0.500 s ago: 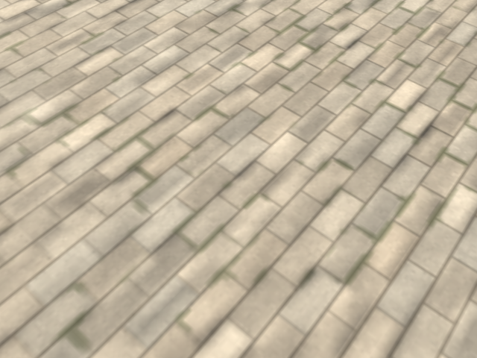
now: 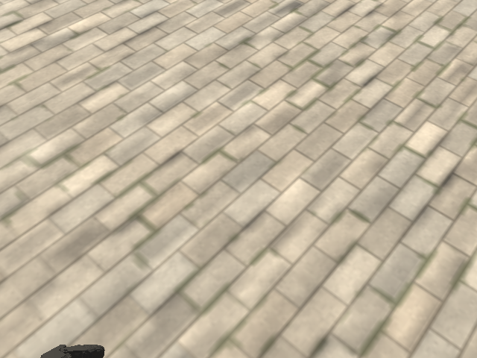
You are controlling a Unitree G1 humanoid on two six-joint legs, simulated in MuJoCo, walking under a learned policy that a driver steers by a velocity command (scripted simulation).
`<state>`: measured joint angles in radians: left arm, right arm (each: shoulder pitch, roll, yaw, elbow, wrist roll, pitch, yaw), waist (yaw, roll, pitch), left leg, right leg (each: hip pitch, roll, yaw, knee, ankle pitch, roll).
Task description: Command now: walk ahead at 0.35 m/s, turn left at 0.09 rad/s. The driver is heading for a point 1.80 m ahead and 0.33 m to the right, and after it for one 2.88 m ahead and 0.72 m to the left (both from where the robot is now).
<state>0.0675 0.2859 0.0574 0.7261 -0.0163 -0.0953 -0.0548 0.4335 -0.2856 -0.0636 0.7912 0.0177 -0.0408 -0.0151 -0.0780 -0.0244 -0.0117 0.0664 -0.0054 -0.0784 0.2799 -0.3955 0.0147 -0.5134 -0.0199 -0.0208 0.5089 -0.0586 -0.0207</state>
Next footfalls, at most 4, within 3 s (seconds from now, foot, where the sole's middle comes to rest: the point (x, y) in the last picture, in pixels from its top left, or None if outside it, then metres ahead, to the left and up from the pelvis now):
0.02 right None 0.17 -0.13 -0.77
0.42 left None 0.23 0.12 -0.77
2.94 left None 0.30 0.13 -0.77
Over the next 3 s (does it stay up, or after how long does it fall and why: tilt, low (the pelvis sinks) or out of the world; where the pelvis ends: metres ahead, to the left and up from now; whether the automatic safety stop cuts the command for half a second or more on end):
stays up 0.25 0.03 0.00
